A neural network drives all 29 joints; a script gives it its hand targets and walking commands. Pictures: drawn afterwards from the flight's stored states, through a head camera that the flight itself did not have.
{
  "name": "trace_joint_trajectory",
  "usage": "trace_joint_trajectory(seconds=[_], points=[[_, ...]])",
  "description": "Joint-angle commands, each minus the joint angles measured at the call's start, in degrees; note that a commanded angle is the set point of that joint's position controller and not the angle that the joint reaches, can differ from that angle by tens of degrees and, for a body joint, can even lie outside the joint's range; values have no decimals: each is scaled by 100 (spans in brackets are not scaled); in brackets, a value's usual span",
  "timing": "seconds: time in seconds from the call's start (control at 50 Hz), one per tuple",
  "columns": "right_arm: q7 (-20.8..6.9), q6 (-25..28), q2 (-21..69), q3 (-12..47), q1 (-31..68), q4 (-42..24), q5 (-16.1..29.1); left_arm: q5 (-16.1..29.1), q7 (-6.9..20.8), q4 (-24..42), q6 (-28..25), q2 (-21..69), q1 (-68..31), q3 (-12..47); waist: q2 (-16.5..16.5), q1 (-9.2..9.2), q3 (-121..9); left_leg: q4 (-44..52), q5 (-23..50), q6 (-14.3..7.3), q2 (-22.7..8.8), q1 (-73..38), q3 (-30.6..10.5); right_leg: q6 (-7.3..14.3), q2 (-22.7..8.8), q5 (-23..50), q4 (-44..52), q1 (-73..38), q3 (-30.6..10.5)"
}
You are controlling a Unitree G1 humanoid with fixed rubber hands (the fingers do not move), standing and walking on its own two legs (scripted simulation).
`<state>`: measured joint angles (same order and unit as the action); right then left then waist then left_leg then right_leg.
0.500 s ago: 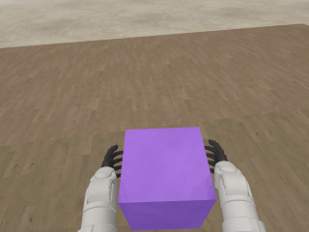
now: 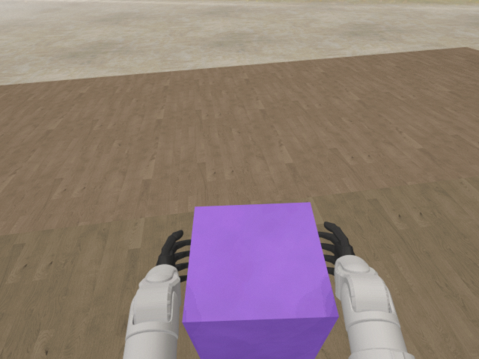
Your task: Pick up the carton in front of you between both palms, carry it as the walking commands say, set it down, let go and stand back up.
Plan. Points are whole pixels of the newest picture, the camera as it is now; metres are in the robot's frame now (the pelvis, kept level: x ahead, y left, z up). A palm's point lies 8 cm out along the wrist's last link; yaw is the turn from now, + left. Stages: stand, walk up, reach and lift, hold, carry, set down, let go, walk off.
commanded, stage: hold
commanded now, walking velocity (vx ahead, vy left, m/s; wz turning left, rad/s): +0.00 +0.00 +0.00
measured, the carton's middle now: (255, 287) +0.29 +0.00 -0.04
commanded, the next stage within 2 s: carry in 0.98 s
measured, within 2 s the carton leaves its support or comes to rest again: neither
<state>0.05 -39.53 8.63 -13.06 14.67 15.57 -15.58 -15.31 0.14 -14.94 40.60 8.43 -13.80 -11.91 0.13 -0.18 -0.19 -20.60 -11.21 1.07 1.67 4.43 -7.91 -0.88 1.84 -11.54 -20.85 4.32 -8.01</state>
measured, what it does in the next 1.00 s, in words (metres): stands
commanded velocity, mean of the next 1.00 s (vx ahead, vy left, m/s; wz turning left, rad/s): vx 0.03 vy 0.00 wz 0.00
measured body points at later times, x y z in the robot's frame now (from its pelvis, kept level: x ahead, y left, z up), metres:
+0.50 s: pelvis -0.01 +0.00 +0.00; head -0.06 +0.00 +0.45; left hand +0.29 +0.15 +0.04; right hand +0.29 -0.15 +0.04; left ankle +0.01 +0.13 -0.75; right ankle +0.01 -0.13 -0.75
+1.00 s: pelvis +0.00 +0.00 +0.00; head -0.05 +0.00 +0.45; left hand +0.29 +0.15 +0.04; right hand +0.30 -0.15 +0.04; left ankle +0.01 +0.13 -0.75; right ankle +0.01 -0.13 -0.75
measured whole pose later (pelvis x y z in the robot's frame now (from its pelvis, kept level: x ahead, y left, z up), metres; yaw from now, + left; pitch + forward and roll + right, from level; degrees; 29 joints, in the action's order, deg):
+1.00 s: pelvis +0.00 +0.00 +0.00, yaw +0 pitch -5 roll +0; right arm -0.1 -43.6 8.7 -12.7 15.2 12.8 -15.7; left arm -15.6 0.4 -12.1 44.7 8.5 -14.3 -11.6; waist 0.1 -0.2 -1.2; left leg -21.8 -11.6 1.1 1.5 5.0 -7.2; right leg -0.8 1.8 -11.8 -22.1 5.0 -7.5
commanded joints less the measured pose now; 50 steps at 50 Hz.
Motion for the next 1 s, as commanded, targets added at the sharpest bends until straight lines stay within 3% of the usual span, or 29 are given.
trace_joint_trajectory(seconds=[0.0,0.06,0.16,0.42,0.94,0.96,0.98], points=[[-1390,42,5495,3386,2561,-416,1569,1627,1362,655,-192,5391,-2877,3405,-1,25,-1618,200,1541,36,454,-560,391,-79,432,1624,245,-447,391],[-1348,-149,5333,3384,2416,-548,1588,1632,1312,788,1,5270,-2737,3411,8,27,-1469,290,1502,40,446,-575,388,-81,423,1597,320,-505,379],[-1375,-291,5142,3028,2511,-242,1388,1402,1312,457,154,5081,-2771,3023,8,16,-807,410,636,-1,418,-318,454,-37,394,703,428,-212,456],[-1463,-204,5350,3014,3160,-31,1409,1429,1395,245,79,5323,-3422,3022,-11,21,-1093,299,317,0,389,-314,469,-8,381,335,334,-133,480],[-1397,-260,5283,3116,2640,-374,1479,1484,1348,590,129,5213,-2907,3099,-5,11,-1211,327,1127,26,425,-516,436,-56,405,1185,356,-408,426],[-1389,-269,5283,3183,2793,-424,1541,1541,1340,645,136,5276,-2989,3149,-104,-7,-1267,-231,421,-65,-631,176,342,71,-630,395,-205,298,260],[-1373,-282,5320,3208,2702,-446,1562,1579,1326,716,146,5259,-3007,3164,-97,-6,-1417,-84,-816,-84,-572,306,159,128,-573,-783,-75,470,103]])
